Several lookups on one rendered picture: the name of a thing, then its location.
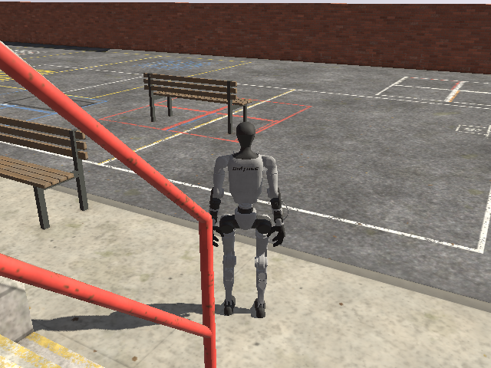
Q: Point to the robot right forearm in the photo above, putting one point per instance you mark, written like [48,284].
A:
[277,209]

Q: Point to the robot right hand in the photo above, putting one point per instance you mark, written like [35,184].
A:
[280,235]

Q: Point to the humanoid robot torso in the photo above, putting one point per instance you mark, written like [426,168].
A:
[245,186]

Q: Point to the robot right upper arm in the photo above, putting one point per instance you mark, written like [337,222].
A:
[272,176]

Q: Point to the robot left upper arm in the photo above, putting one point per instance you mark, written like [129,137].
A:
[218,176]

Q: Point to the robot left hand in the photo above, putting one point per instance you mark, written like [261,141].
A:
[214,237]

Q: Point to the robot left forearm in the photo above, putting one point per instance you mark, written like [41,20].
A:
[214,207]

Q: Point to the left robot shin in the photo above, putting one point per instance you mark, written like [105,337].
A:
[228,280]

